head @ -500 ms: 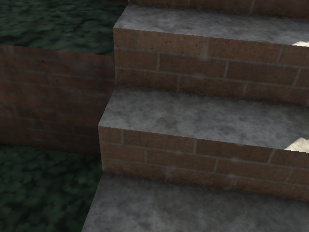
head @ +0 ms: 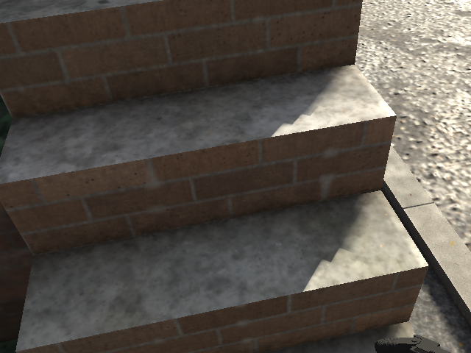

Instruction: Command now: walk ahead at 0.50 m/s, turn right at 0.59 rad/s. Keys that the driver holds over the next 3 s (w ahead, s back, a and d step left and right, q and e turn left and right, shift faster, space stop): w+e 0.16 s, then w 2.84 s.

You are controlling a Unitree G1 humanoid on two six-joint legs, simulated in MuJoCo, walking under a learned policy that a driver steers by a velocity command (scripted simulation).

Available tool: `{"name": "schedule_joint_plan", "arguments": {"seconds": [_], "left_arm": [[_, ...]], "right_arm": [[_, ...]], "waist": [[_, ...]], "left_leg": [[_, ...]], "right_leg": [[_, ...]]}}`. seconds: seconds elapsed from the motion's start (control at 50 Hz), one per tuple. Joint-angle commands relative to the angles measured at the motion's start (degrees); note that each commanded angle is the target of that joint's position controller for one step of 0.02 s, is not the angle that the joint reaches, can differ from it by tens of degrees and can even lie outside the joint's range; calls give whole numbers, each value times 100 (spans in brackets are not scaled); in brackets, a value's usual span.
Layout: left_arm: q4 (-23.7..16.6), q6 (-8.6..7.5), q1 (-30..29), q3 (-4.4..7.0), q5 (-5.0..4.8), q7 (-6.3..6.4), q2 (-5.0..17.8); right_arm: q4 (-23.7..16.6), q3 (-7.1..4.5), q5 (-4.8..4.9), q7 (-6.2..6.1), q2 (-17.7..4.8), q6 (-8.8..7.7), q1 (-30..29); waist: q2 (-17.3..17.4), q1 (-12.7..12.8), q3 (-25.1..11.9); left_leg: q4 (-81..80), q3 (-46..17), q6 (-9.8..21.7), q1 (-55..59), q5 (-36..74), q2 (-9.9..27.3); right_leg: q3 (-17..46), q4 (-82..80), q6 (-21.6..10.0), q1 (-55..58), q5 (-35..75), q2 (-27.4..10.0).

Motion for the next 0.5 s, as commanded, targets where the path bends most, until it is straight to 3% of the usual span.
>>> {"name": "schedule_joint_plan", "arguments": {"seconds": [0.02,0.04,0.06,0.08,0.1,0.14,0.18,0.2,0.24,0.28,0.36,0.4,0.44,0.5], "left_arm": [[-406,-268,-822,-58,-25,-26,125],[-425,-260,-716,-90,35,16,144],[-566,-213,-884,-73,75,84,338],[-742,-177,-1105,-118,255,129,278],[-812,-161,-1227,-173,341,160,260],[-982,-196,-1413,-195,286,176,362],[-1000,-227,-1327,-234,365,218,478],[-891,-262,-1131,-224,377,222,533],[-699,-256,-819,-167,289,280,701],[-582,-213,-591,-145,235,322,704],[-459,-235,-693,-134,244,296,658],[-323,-269,-685,-145,176,265,638],[-197,-278,-566,-131,79,243,638],[46,-361,-673,-131,16,269,571]], "right_arm": [[-66,361,33,-87,559,12,472],[-105,395,45,-192,572,38,366],[-105,396,19,-328,496,103,291],[-76,356,64,-449,536,161,238],[-70,364,91,-499,555,199,372],[85,338,85,-612,477,265,665],[177,373,110,-676,645,289,669],[262,388,108,-679,662,247,744],[419,424,202,-688,718,191,717],[555,441,303,-695,685,131,686],[493,540,301,-739,901,56,551],[445,582,305,-788,913,14,561],[256,714,309,-875,1058,-11,266],[-19,757,340,-903,861,-47,213]], "waist": [[-450,-399,330],[-431,-313,410],[-472,-281,521],[-542,-180,392],[-622,-210,366],[-648,-164,328],[-972,43,208],[-976,139,33],[-1042,357,-56],[-1013,470,57],[-1073,478,343],[-963,424,453],[-1073,502,574],[-1046,318,448]], "left_leg": [[927,-59,-28,-1576,-223,89],[963,7,-111,-1950,-141,64],[971,160,-270,-2191,-78,-3],[1784,235,-417,-2245,-101,-151],[2016,178,-530,-2523,-51,-174],[2049,157,-676,-2621,254,-177],[2429,235,-765,-3078,-6,-288],[2378,241,-768,-3385,46,-280],[2343,238,-763,-4046,-93,-285],[2315,110,-784,-4472,-324,-348],[2626,-8,-823,-5121,-481,-430],[2822,-60,-871,-5273,-590,-426],[2832,106,-994,-5957,-1008,-273],[2558,390,-1010,-5648,-889,144]], "right_leg": [[2208,-2672,17,212,-1497,-825],[2302,-2814,35,281,-1477,-843],[2444,-3099,134,216,-1574,-893],[2640,-3219,131,163,-1359,-921],[2674,-3254,218,193,-1366,-902],[2652,-3251,376,172,-1389,-915],[2897,-3374,424,810,-1164,-983],[3018,-3385,436,1353,-1138,-1081],[3194,-3461,508,2299,-1010,-1314],[3130,-3442,525,2812,-894,-1455],[2924,-3483,288,2904,-665,-1592],[2868,-3519,78,2716,-529,-1658],[2921,-3769,-172,2919,-622,-1781],[2924,-4113,-450,2437,-887,-1901]]}}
